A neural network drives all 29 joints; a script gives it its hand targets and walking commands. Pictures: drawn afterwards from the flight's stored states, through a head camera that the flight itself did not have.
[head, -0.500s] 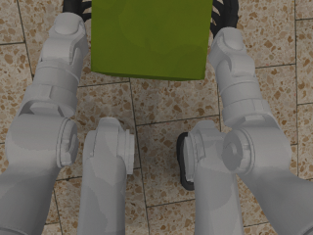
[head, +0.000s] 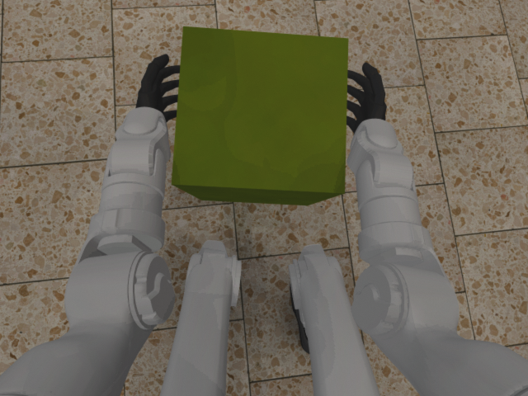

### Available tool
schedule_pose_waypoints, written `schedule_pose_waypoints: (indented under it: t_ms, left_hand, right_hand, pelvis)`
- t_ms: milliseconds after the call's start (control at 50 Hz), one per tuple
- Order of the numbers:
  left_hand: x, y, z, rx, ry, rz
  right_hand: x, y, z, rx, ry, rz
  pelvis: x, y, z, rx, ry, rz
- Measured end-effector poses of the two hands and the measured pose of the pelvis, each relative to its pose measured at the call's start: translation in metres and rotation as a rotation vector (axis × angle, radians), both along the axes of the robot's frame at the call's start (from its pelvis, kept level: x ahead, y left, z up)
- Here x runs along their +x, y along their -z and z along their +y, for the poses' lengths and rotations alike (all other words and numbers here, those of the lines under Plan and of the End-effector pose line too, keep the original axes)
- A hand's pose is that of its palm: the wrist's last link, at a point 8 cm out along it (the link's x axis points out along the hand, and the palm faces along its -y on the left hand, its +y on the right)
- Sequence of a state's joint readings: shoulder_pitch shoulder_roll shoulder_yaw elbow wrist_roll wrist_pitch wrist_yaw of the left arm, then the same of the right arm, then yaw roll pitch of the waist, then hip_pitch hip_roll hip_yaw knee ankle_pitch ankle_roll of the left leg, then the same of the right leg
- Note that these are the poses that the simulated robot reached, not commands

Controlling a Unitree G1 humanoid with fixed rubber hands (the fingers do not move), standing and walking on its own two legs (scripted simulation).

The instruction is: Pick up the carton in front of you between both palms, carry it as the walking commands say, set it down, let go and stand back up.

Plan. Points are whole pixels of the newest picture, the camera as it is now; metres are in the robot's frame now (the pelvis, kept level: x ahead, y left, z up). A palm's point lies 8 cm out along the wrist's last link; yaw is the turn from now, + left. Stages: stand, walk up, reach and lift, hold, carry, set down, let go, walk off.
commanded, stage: reach and lift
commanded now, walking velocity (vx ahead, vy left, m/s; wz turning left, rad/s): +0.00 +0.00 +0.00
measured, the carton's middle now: (259, 136) +0.48 +0.03 -0.13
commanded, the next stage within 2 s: none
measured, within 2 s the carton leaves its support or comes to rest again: neither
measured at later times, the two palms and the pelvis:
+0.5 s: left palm (109, 86) +0.44 +0.17 +0.10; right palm (445, 94) +0.45 -0.13 +0.10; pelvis +0.05 +0.00 +0.14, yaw +1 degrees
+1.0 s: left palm out of the picture +0.40 +0.16 +0.25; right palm out of the picture +0.41 -0.14 +0.25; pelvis +0.10 +0.00 +0.26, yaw +2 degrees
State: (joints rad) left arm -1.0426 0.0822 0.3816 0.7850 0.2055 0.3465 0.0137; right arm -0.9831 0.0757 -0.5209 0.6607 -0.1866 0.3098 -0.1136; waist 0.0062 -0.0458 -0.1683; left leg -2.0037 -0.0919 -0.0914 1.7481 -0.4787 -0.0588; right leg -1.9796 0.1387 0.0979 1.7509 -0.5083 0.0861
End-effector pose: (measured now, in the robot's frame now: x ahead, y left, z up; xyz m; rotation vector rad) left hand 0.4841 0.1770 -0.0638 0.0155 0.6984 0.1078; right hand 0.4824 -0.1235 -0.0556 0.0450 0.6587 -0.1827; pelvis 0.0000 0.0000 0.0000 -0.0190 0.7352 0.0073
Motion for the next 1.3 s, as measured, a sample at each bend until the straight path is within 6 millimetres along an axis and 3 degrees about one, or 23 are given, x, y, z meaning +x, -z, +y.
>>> schedule_pose_waypoints:
  t_ms: [380,880,1140,1300]
  left_hand:
    - [-0.033,-0.119,-0.006,-0.023,-0.036,0.005]
    - [-0.077,-0.274,-0.015,-0.020,-0.058,0.001]
    - [-0.097,-0.349,-0.022,-0.005,-0.066,-0.024]
    - [-0.106,-0.362,-0.022,0.016,-0.050,0.010]
  right_hand:
    - [-0.028,-0.120,-0.006,0.011,-0.008,0.003]
    - [-0.066,-0.274,-0.015,0.002,-0.036,0.000]
    - [-0.080,-0.349,-0.022,-0.023,-0.077,-0.025]
    - [-0.088,-0.362,-0.021,-0.041,-0.093,0.010]
  pelvis:
    - [0.038,-0.102,-0.002,0.008,-0.012,-0.137]
    - [0.093,-0.238,-0.003,0.026,-0.019,-0.460]
    - [0.106,-0.276,-0.003,0.033,-0.018,-0.690]
    - [0.097,-0.279,-0.004,0.034,-0.018,-0.776]
